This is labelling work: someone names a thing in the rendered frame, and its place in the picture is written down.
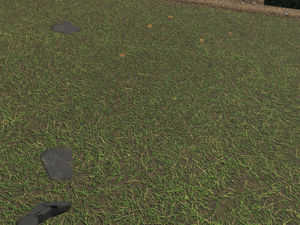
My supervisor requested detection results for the robot left hand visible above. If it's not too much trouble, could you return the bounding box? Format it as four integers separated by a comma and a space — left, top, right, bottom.
16, 201, 71, 225

